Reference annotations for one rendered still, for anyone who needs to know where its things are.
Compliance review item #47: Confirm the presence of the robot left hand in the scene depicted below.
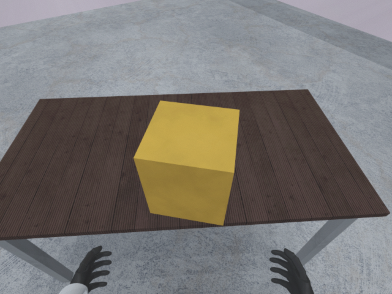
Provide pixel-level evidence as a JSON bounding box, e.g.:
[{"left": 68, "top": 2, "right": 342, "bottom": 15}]
[{"left": 70, "top": 246, "right": 112, "bottom": 293}]

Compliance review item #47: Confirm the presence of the carton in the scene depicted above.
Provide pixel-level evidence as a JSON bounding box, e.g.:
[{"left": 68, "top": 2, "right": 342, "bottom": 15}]
[{"left": 134, "top": 100, "right": 239, "bottom": 225}]

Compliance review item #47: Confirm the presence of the table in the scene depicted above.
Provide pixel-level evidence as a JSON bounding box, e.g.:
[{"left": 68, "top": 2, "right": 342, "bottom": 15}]
[{"left": 0, "top": 89, "right": 390, "bottom": 283}]

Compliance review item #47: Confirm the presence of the robot right hand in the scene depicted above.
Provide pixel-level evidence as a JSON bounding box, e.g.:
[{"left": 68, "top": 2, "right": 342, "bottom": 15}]
[{"left": 269, "top": 248, "right": 314, "bottom": 294}]

